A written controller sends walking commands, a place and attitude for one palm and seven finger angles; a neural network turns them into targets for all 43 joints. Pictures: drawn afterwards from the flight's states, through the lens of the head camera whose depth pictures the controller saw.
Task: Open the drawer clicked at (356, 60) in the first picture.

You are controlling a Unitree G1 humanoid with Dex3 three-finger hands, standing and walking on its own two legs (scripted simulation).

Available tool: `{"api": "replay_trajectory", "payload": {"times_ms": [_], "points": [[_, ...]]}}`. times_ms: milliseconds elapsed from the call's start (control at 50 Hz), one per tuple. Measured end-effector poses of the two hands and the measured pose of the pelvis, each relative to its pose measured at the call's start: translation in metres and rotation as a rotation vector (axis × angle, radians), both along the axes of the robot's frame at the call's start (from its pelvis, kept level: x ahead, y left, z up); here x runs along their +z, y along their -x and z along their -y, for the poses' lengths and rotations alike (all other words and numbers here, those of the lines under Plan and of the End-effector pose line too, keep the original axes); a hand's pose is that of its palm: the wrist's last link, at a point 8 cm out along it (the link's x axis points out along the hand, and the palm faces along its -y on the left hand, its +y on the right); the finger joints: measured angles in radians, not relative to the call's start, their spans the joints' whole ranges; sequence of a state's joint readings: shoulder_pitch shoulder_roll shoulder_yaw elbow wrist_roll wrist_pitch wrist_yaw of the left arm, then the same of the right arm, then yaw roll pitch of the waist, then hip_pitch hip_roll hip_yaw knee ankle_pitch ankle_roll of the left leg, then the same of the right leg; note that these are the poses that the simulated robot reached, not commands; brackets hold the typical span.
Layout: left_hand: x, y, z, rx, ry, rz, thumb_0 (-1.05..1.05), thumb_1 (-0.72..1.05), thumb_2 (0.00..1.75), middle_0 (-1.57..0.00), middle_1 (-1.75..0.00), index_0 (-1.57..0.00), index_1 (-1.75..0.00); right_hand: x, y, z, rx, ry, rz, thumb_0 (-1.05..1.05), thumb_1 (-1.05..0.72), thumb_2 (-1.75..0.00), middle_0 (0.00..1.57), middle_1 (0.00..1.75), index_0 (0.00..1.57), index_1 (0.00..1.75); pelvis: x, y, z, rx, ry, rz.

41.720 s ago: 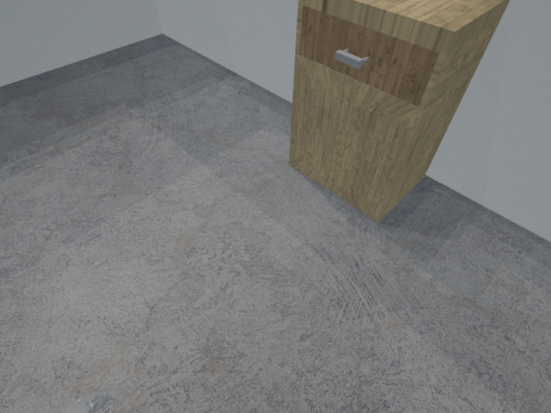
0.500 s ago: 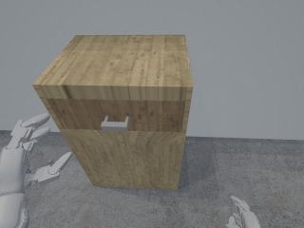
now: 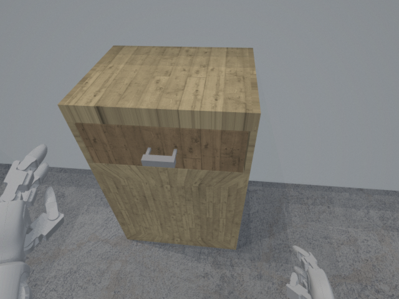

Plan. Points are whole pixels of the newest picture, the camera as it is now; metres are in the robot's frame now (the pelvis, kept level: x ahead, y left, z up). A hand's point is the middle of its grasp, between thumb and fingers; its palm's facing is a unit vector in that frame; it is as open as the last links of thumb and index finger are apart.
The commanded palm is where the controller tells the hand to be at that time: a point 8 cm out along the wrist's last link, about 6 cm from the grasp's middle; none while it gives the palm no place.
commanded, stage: step back with the hand held close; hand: left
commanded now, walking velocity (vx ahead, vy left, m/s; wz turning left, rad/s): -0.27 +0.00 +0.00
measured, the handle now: (160, 156) +0.53 +0.21 -0.07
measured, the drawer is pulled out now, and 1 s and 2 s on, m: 0.00 0.00 0.00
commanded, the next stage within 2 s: stop stepping back and stand still in 1.28 s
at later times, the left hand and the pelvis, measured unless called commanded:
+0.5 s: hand (40, 236) +0.15 +0.26 +0.15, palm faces +0.34 -0.83 -0.45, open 7.4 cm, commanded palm +0.09 +0.30 +0.17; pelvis -0.04 +0.02 -0.01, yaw +0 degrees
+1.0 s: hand (4, 289) +0.08 +0.26 +0.15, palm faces +0.33 -0.83 -0.44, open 7.4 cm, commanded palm +0.01 +0.31 +0.17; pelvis -0.10 +0.03 -0.01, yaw +2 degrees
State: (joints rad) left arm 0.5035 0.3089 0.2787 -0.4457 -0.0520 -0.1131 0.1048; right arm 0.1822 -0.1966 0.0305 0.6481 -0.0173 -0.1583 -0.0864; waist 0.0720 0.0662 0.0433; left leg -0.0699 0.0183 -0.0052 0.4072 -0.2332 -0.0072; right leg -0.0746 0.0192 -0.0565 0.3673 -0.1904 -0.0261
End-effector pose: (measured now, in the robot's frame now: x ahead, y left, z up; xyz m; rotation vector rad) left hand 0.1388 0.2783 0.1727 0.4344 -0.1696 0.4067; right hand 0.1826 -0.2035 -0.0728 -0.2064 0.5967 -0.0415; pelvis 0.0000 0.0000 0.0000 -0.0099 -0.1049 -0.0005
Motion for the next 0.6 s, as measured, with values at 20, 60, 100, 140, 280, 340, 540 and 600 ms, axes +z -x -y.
{"api": "replay_trajectory", "payload": {"times_ms": [20, 60, 100, 140, 280, 340, 540, 600], "points": [[0.001, 0.000, -0.001, -0.001, -0.009, -0.002, 0.02, 0.88, 0.90, -0.21, -0.31, -0.21, -0.31, 0.000, 0.001, 0.001, -0.001, 0.004, -0.007, 0.02, -0.90, -0.90, 0.21, 0.30, 0.20, 0.30, 0.000, 0.000, 0.000, 0.003, 0.002, -0.008], [0.001, -0.001, -0.003, 0.000, -0.033, -0.008, 0.02, 0.89, 0.90, -0.21, -0.31, -0.21, -0.31, -0.001, 0.003, 0.004, -0.008, 0.020, -0.028, 0.02, -0.90, -0.90, 0.21, 0.30, 0.20, 0.30, -0.001, 0.001, -0.001, 0.015, 0.010, -0.037], [-0.002, -0.002, -0.005, -0.004, -0.044, -0.016, 0.02, 0.89, 0.90, -0.21, -0.30, -0.21, -0.31, -0.002, 0.007, 0.010, -0.025, 0.043, -0.052, 0.02, -0.90, -0.90, 0.21, 0.30, 0.20, 0.30, -0.003, 0.002, -0.004, 0.023, 0.020, -0.065], [-0.007, -0.004, -0.006, -0.015, -0.043, -0.027, 0.02, 0.89, 0.90, -0.21, -0.30, -0.21, -0.30, -0.004, 0.012, 0.016, -0.053, 0.070, -0.081, 0.02, -0.90, -0.90, 0.21, 0.30, 0.20, 0.30, -0.005, 0.004, -0.007, 0.026, 0.024, -0.086], [-0.018, -0.002, -0.016, -0.065, -0.051, -0.076, 0.02, 0.89, 0.90, -0.21, -0.30, -0.21, -0.30, 0.000, 0.037, 0.026, -0.133, 0.126, -0.148, 0.02, -0.90, -0.90, 0.21, 0.30, 0.20, 0.30, -0.008, 0.012, -0.016, 0.015, 0.006, -0.115], [-0.013, 0.003, -0.018, -0.094, -0.083, -0.059, 0.02, 0.89, 0.90, -0.21, -0.30, -0.21, -0.30, 0.003, 0.043, 0.022, -0.132, 0.120, -0.132, 0.02, -0.90, -0.90, 0.20, 0.30, 0.20, 0.30, -0.010, 0.018, -0.017, 0.009, 0.003, -0.117], [-0.004, 0.033, -0.020, -0.104, -0.099, 0.040, 0.02, 0.89, 0.90, -0.21, -0.30, -0.21, -0.30, 0.004, 0.057, 0.005, -0.080, 0.084, -0.073, 0.02, -0.90, -0.90, 0.21, 0.30, 0.20, 0.30, -0.014, 0.045, -0.019, 0.010, 0.022, -0.128], [-0.007, 0.042, -0.024, -0.091, -0.079, 0.048, 0.02, 0.89, 0.90, -0.21, -0.30, -0.21, -0.30, 0.003, 0.066, 0.002, -0.078, 0.095, -0.080, 0.02, -0.90, -0.90, 0.21, 0.30, 0.20, 0.30, -0.014, 0.053, -0.024, 0.013, 0.030, -0.131]]}}
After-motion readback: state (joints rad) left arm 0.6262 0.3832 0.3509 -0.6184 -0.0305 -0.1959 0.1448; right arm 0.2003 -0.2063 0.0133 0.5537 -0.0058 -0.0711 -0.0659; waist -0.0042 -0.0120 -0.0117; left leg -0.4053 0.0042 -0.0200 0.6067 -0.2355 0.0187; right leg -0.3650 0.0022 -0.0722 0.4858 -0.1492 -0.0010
